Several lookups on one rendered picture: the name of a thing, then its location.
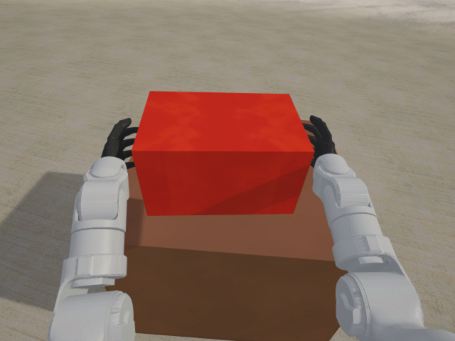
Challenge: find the pedestal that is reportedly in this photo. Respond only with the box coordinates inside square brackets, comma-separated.
[105, 120, 348, 341]

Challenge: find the carton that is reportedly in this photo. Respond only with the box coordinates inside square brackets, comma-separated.
[132, 91, 315, 216]

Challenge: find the left robot forearm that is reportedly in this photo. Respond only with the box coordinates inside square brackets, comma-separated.
[48, 156, 129, 341]

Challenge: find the right robot hand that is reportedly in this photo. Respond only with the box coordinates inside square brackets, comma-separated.
[302, 115, 336, 168]

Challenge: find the right robot forearm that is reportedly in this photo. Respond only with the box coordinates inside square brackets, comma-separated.
[312, 153, 424, 324]

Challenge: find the left robot hand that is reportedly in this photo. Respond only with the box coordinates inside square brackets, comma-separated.
[101, 118, 139, 169]

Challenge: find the robot right upper arm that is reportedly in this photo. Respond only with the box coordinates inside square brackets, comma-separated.
[336, 271, 455, 341]

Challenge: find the robot left upper arm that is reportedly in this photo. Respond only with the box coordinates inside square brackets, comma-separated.
[49, 291, 135, 341]

